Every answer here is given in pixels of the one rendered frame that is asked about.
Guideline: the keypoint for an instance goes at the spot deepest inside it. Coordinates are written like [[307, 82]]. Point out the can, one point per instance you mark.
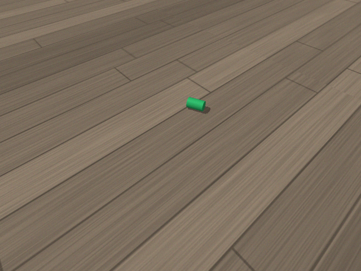
[[195, 104]]

